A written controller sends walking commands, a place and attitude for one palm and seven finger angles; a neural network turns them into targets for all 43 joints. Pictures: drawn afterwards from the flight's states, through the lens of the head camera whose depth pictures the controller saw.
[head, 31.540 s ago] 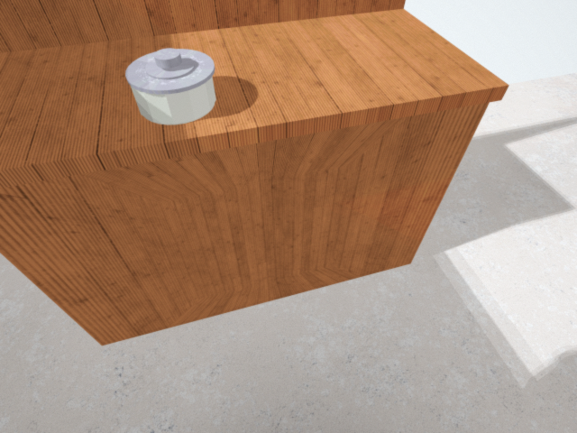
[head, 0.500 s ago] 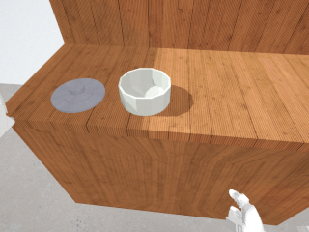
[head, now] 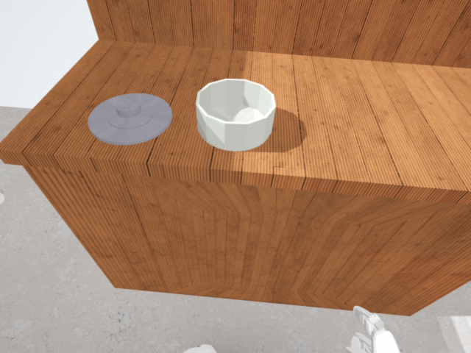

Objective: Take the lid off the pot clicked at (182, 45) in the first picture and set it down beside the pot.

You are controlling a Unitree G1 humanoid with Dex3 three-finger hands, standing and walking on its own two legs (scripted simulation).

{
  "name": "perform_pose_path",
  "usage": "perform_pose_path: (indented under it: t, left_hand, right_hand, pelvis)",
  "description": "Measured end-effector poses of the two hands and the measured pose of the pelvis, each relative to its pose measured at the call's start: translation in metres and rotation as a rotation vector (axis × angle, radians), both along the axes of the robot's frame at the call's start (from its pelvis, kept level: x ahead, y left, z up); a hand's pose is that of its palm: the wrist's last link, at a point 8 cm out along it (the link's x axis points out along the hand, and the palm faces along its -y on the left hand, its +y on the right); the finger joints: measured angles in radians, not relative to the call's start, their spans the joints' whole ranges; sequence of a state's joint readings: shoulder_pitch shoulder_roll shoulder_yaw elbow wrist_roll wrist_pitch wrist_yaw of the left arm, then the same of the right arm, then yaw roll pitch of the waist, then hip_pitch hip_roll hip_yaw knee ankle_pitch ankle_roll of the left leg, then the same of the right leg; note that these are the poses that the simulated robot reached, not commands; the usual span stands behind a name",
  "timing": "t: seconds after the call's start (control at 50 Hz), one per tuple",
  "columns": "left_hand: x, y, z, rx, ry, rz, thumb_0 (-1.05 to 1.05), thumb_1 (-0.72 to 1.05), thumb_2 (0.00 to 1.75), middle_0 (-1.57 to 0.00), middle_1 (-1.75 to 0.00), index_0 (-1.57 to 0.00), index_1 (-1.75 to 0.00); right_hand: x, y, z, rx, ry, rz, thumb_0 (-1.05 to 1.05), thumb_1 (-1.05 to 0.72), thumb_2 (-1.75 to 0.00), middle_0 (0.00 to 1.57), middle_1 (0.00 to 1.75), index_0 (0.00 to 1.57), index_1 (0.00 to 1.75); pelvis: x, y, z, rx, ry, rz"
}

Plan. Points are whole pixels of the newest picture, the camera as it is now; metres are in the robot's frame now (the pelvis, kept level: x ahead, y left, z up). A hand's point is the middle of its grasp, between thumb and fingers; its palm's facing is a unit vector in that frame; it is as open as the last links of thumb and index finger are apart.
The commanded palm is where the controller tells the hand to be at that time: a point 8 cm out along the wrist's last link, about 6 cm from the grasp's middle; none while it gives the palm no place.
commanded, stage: step back with the hand held close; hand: left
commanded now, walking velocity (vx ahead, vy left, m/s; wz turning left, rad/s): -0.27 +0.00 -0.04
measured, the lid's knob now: (128, 107) +0.57 +0.27 +0.10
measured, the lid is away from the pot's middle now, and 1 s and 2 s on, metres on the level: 0.23 0.23 0.23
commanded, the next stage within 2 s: stop stepping back and stand still in 0.68 s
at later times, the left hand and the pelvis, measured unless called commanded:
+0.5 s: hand out of the picture +0.15 +0.27 +0.29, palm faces +0.41 -0.84 -0.34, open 7.4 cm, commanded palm +0.08 +0.34 +0.29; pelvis -0.07 +0.06 -0.01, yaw -4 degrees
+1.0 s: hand out of the picture +0.00 +0.36 +0.30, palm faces +0.38 -0.90 -0.22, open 7.4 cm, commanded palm -0.06 +0.42 +0.29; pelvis -0.21 +0.15 -0.01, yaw -5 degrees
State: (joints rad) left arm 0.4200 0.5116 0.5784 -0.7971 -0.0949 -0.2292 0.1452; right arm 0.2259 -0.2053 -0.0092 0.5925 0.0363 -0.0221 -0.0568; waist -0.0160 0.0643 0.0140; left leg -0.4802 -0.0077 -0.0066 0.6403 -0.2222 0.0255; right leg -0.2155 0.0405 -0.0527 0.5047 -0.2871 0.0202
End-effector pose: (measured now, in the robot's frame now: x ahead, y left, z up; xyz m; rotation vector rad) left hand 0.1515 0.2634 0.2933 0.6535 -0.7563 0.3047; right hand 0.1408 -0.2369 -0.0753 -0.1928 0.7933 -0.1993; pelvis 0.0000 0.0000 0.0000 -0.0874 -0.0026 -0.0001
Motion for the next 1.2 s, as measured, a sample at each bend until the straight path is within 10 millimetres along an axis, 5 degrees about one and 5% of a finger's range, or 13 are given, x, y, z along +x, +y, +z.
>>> perform_pose_path:
  t: [0.12, 0.2, 0.36, 0.46, 0.6, 0.76, 0.86, 0.94, 1.06, 1.1, 1.2]
  left_hand:
    - [-0.004, 0.022, -0.013, -0.081, -0.048, -0.021, 0.0, 0.89, 0.9, -0.22, -0.3, -0.21, -0.3]
    - [-0.007, 0.032, -0.004, -0.093, -0.041, -0.016, 0.0, 0.88, 0.9, -0.22, -0.3, -0.21, -0.3]
    - [-0.04, 0.023, 0.003, 0.034, -0.042, -0.098, 0.01, 0.89, 0.9, -0.21, -0.3, -0.21, -0.3]
    - [-0.045, 0.043, 0.004, 0.012, -0.149, -0.156, 0.0, 0.88, 0.9, -0.22, -0.3, -0.21, -0.3]
    - [-0.046, 0.081, -0.006, -0.09, -0.044, -0.148, 0.0, 0.89, 0.9, -0.21, -0.3, -0.21, -0.3]
    - [-0.117, 0.091, 0.007, 0.009, -0.006, -0.179, 0.01, 0.88, 0.9, -0.22, -0.3, -0.21, -0.3]
    - [-0.144, 0.115, -0.015, 0.019, -0.032, -0.137, 0.0, 0.89, 0.9, -0.22, -0.3, -0.21, -0.3]
    - [-0.166, 0.132, -0.015, -0.053, -0.189, -0.21, 0.0, 0.88, 0.9, -0.22, -0.3, -0.21, -0.3]
    - [-0.202, 0.164, 0.015, -0.154, -0.214, -0.168, 0.0, 0.88, 0.9, -0.22, -0.3, -0.21, -0.3]
    - [-0.225, 0.17, 0.021, -0.107, -0.139, -0.132, 0.0, 0.89, 0.9, -0.21, -0.3, -0.21, -0.3]
    - [-0.3, 0.171, 0.016, 0.139, -0.17, -0.145, 0.0, 0.89, 0.9, -0.21, -0.3, -0.21, -0.3]
  right_hand:
    - [-0.012, 0.008, 0.004, -0.047, -0.018, -0.018, 0.02, -0.9, -0.9, 0.2, 0.3, 0.2, 0.3]
    - [-0.019, 0.022, 0.017, -0.04, -0.03, 0.013, 0.02, -0.9, -0.9, 0.2, 0.3, 0.2, 0.3]
    - [-0.031, 0.039, 0.014, -0.02, -0.041, 0.03, 0.01, -0.9, -0.9, 0.2, 0.3, 0.2, 0.3]
    - [-0.053, 0.048, 0.014, -0.06, -0.029, -0.037, 0.02, -0.9, -0.9, 0.2, 0.3, 0.2, 0.3]
    - [-0.102, 0.074, 0.03, -0.05, -0.021, -0.058, 0.02, -0.9, -0.9, 0.2, 0.3, 0.2, 0.3]
    - [-0.158, 0.101, 0.034, -0.073, 0.045, -0.025, 0.02, -0.9, -0.9, 0.2, 0.3, 0.2, 0.3]
    - [-0.176, 0.104, 0.005, -0.08, -0.017, -0.019, 0.02, -0.9, -0.9, 0.2, 0.3, 0.2, 0.3]
    - [-0.202, 0.122, 0.004, -0.088, -0.069, -0.092, 0.02, -0.9, -0.9, 0.2, 0.3, 0.2, 0.3]
    - [-0.253, 0.171, 0.026, 0.002, -0.052, -0.058, 0.02, -0.91, -0.9, 0.2, 0.3, 0.2, 0.3]
    - [-0.267, 0.186, 0.03, 0.037, -0.041, -0.029, 0.02, -0.9, -0.9, 0.2, 0.3, 0.2, 0.3]
    - [-0.292, 0.203, 0.008, 0.012, -0.01, 0.042, 0.01, -0.9, -0.9, 0.2, 0.3, 0.2, 0.3]
  pelvis:
    - [-0.01, 0.016, -0.006, -0.013, -0.023, -0.013]
    - [-0.024, 0.021, 0.004, -0.023, 0.007, -0.012]
    - [-0.049, 0.035, 0.0, -0.002, 0.035, -0.061]
    - [-0.055, 0.056, -0.006, -0.007, 0.015, -0.062]
    - [-0.101, 0.079, 0.009, -0.031, 0.028, -0.077]
    - [-0.136, 0.098, 0.021, -0.066, 0.092, -0.057]
    - [-0.168, 0.121, -0.012, -0.018, 0.035, -0.13]
    - [-0.188, 0.14, -0.026, -0.037, -0.035, -0.097]
    - [-0.242, 0.157, 0.007, -0.045, -0.045, -0.062]
    - [-0.256, 0.165, 0.015, -0.041, -0.03, -0.032]
    - [-0.291, 0.188, -0.008, 0.047, -0.011, -0.075]
